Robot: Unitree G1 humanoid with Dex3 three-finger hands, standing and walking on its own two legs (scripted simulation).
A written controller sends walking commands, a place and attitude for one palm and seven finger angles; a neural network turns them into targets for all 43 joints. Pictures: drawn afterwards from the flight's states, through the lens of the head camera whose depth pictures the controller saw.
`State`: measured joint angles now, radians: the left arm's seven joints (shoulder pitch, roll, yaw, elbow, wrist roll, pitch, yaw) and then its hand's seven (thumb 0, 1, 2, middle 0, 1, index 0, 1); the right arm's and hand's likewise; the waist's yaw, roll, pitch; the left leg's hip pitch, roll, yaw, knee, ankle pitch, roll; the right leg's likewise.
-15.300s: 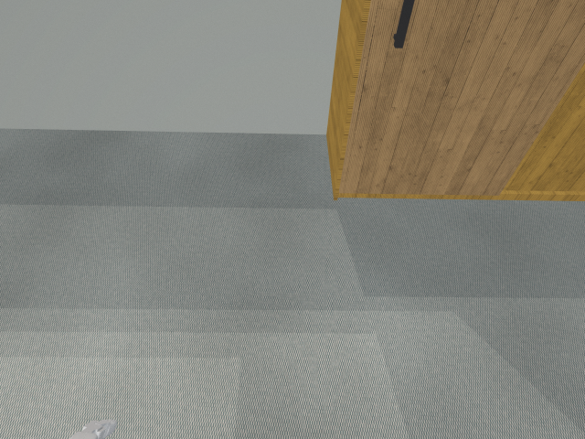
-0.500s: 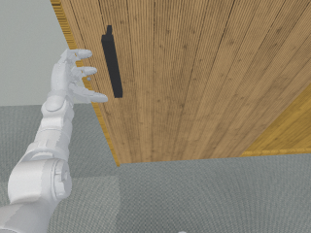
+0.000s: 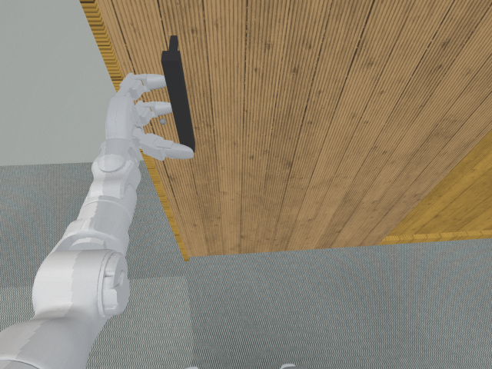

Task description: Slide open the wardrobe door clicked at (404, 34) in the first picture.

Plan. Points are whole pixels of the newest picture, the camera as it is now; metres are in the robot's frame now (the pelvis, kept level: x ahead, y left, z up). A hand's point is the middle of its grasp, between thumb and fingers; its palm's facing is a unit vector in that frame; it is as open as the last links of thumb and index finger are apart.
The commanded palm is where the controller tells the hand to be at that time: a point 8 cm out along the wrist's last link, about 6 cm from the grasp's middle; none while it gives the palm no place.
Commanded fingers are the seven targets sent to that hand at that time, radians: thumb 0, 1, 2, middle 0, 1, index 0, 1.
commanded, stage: feel for the door with the fingertips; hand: left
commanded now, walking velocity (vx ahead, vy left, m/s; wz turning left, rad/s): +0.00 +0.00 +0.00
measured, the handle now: (181, 99) +0.53 +0.09 +0.12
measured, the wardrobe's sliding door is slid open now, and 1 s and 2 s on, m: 0.00 0.00 0.00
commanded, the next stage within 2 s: slide the fingers in behind the handle in 0.24 s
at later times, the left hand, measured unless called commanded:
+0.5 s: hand (163, 116) +0.49 +0.12 +0.12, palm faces +0.03 -1.00 +0.00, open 13.8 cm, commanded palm +0.46 +0.17 +0.13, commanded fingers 0.00 -0.50 0.30 -0.30 -1.20 -0.30 -1.20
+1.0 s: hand (165, 124) +0.47 +0.11 +0.13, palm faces +0.02 -1.00 +0.01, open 14.0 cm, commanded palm +0.44 +0.16 +0.13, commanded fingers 0.00 -0.50 0.30 -0.30 -1.20 -0.30 -1.20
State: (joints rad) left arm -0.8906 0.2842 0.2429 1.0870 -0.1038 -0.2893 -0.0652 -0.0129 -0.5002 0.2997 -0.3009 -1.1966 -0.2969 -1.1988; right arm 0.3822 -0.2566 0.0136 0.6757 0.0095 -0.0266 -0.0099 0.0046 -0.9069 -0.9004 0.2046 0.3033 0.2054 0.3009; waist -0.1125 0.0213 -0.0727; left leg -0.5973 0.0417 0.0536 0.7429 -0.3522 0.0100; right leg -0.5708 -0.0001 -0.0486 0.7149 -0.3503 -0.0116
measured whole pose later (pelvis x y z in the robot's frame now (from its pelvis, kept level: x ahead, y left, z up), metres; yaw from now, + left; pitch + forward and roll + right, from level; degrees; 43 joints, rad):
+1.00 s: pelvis +0.00 -0.01 +0.00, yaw +0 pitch +10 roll -1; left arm -0.83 0.24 0.22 1.03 -0.12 -0.29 -0.04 -0.01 -0.50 0.30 -0.30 -1.20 -0.30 -1.20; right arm 0.36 -0.25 0.01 0.67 0.02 -0.02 -0.01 0.00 -0.91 -0.90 0.20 0.30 0.21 0.30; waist -0.09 0.03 -0.08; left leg -0.55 0.05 0.05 0.72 -0.34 0.00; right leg -0.53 0.01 -0.05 0.70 -0.35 -0.02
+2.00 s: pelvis +0.00 -0.01 +0.00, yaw +0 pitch +11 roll +0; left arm -0.87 0.19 0.19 1.05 -0.08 -0.31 0.06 -0.01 -0.50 0.30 -0.30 -1.20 -0.30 -1.20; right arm 0.37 -0.25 0.00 0.68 0.00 -0.01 0.01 0.00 -0.91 -0.90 0.20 0.30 0.20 0.30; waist -0.11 0.03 -0.08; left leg -0.56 0.05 0.05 0.71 -0.34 -0.01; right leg -0.55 0.01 -0.05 0.70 -0.35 -0.03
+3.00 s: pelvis +0.01 -0.01 +0.01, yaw +0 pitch +10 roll +0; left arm -0.78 0.16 0.16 0.93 -0.09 -0.26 0.07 0.01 0.67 0.81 -0.35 -1.32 -0.34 -1.32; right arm 0.37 -0.24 -0.01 0.68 0.00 0.00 0.01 0.01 -0.91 -0.90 0.20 0.30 0.20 0.30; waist -0.09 0.03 -0.08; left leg -0.51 0.05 0.05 0.68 -0.34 0.00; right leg -0.50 0.01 -0.04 0.67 -0.35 -0.02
